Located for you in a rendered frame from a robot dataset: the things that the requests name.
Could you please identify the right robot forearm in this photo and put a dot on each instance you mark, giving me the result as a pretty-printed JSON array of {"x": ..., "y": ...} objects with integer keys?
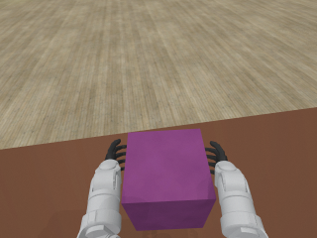
[{"x": 239, "y": 218}]

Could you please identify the right robot hand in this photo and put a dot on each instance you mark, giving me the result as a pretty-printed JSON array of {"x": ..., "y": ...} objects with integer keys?
[{"x": 220, "y": 155}]

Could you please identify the left robot forearm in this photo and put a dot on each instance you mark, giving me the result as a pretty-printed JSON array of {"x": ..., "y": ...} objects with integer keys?
[{"x": 103, "y": 205}]

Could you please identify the carton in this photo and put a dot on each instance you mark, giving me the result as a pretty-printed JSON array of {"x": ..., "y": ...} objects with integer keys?
[{"x": 167, "y": 182}]

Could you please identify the left robot hand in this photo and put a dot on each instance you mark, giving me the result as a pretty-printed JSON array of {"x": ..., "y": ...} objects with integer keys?
[{"x": 111, "y": 153}]

